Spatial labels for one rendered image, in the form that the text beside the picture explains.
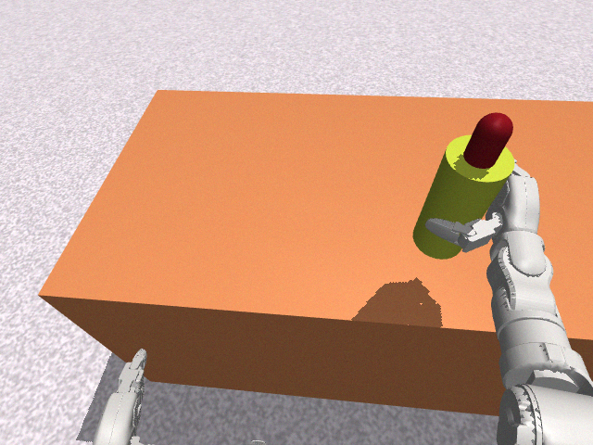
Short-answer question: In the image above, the bottle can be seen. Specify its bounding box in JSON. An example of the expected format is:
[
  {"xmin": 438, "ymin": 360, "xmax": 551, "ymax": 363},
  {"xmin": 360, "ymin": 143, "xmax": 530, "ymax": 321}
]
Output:
[{"xmin": 413, "ymin": 113, "xmax": 515, "ymax": 260}]

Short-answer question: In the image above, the right robot arm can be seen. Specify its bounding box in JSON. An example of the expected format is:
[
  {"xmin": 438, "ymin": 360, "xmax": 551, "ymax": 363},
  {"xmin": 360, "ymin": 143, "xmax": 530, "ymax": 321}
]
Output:
[{"xmin": 486, "ymin": 231, "xmax": 593, "ymax": 445}]

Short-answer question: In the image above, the right robot hand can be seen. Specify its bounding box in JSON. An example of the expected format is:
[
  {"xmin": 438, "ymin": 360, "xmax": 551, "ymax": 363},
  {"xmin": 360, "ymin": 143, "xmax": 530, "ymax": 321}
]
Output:
[{"xmin": 425, "ymin": 159, "xmax": 540, "ymax": 253}]

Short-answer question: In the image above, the left robot hand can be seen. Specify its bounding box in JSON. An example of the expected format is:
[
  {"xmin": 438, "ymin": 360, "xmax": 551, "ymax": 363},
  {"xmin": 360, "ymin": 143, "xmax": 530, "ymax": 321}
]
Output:
[{"xmin": 93, "ymin": 349, "xmax": 155, "ymax": 445}]

